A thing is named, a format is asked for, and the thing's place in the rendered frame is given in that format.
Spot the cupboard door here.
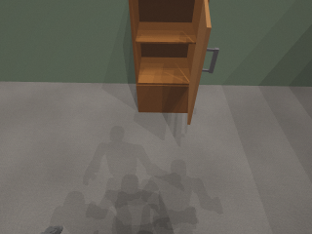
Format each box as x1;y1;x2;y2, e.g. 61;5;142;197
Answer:
187;0;212;125

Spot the handle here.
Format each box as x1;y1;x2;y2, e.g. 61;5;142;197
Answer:
202;47;219;74

